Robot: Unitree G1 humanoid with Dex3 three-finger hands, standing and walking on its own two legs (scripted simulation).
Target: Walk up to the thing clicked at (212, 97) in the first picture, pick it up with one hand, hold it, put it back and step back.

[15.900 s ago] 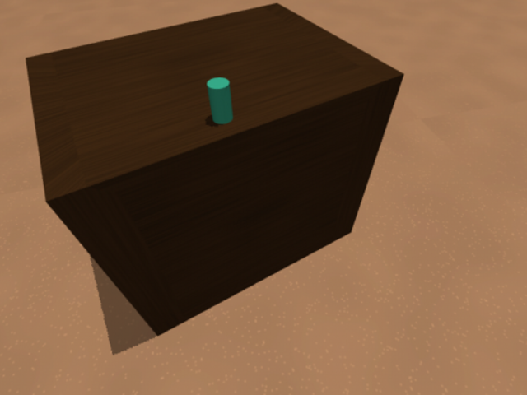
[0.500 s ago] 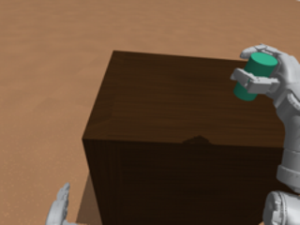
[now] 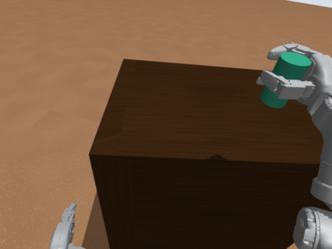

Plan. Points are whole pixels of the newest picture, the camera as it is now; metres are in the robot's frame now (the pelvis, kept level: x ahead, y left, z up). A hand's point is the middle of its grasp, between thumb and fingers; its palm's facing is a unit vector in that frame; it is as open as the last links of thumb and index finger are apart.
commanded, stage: hold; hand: right
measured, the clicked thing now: (283, 81) +0.33 -0.18 +0.32
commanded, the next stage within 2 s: none
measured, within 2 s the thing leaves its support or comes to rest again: neither
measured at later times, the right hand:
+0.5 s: hand (279, 79) +0.33 -0.17 +0.32, palm faces +0.03 +1.00 -0.04, open 6.9 cm
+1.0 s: hand (278, 78) +0.33 -0.17 +0.32, palm faces +0.02 +1.00 -0.04, open 6.9 cm
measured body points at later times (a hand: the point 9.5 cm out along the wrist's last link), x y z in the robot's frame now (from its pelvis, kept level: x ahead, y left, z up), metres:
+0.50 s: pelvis +0.00 +0.00 +0.00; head -0.06 +0.04 +0.44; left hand +0.17 +0.26 -0.08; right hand +0.32 -0.22 +0.33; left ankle +0.02 +0.13 -0.73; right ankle +0.02 -0.13 -0.73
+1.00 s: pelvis +0.00 +0.00 +0.00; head -0.06 +0.04 +0.44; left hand +0.17 +0.26 -0.08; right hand +0.32 -0.22 +0.33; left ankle +0.02 +0.13 -0.73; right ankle +0.02 -0.13 -0.73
